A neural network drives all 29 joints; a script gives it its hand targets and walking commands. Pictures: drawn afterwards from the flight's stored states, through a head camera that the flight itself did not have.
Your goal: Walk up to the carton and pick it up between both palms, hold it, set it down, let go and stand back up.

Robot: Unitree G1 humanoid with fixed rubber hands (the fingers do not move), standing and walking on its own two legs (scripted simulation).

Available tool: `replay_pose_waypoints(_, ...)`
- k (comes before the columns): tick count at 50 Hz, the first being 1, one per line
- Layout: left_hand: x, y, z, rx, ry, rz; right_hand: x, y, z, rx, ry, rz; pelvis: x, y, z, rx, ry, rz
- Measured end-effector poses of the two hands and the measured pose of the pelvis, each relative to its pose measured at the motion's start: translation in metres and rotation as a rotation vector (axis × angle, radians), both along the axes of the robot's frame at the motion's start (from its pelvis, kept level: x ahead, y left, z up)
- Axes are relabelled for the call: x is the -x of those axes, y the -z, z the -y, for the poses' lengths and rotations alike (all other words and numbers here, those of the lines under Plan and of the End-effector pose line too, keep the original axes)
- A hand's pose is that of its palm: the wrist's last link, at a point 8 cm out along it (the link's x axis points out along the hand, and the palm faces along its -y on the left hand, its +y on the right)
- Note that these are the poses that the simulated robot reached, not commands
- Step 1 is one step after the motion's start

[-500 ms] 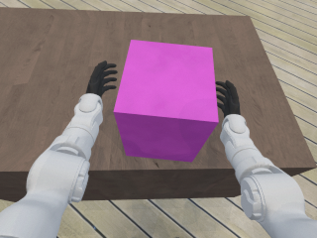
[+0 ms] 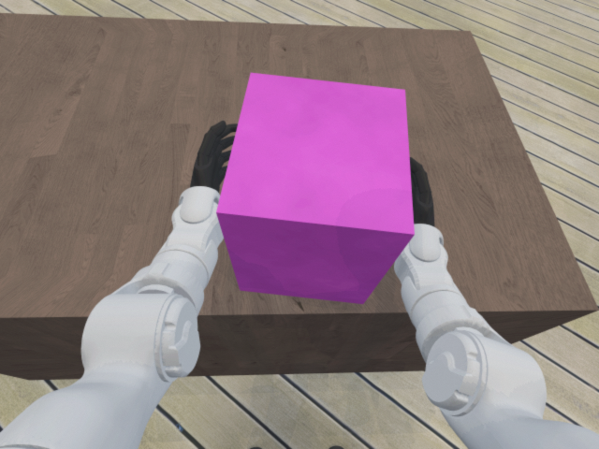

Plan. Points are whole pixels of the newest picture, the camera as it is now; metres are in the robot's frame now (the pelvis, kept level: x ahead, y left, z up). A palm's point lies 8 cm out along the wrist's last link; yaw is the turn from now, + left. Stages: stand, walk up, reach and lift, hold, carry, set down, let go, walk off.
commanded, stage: reach and lift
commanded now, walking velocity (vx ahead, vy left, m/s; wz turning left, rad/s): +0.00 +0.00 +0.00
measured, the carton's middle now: (313, 201) +0.45 -0.01 +0.02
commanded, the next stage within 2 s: none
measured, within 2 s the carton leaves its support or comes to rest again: neither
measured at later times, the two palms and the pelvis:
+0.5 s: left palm (208, 184) +0.46 +0.13 +0.04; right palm (415, 219) +0.42 -0.15 +0.02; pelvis +0.00 +0.00 +0.00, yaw +0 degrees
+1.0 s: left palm (208, 185) +0.46 +0.13 +0.04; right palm (414, 220) +0.42 -0.15 +0.02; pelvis +0.00 +0.00 +0.00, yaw +0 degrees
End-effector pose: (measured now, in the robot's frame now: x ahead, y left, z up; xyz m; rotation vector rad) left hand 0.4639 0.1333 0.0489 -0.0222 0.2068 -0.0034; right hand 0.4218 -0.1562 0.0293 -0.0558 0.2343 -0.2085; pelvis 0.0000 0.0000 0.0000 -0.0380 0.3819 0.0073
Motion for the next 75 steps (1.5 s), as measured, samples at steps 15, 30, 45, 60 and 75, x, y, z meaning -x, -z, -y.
replay_pose_waypoints(15,0.002,0.006,-0.002,0.020,-0.009,-0.002,0.002,0.004,-0.001,0.001,-0.006,-0.007,0.002,0.000,-0.002,0.002,0.000,0.002)
replay_pose_waypoints(30,0.001,0.007,-0.001,0.019,-0.011,-0.005,0.001,0.005,-0.001,0.000,-0.006,-0.007,0.001,0.000,-0.001,0.002,0.000,0.001)
replay_pose_waypoints(45,0.001,0.008,-0.001,0.019,-0.011,-0.003,0.002,0.006,-0.001,0.000,-0.005,-0.003,0.001,0.000,-0.001,0.002,0.000,0.001)
replay_pose_waypoints(60,0.004,0.007,-0.001,0.022,-0.007,0.018,0.007,0.005,-0.002,0.002,0.012,0.034,0.002,0.000,-0.001,0.002,-0.001,0.003)
replay_pose_waypoints(75,0.015,0.003,0.000,0.027,-0.004,0.058,0.019,0.002,-0.002,0.000,0.020,0.080,0.009,0.000,-0.001,0.002,-0.001,0.010)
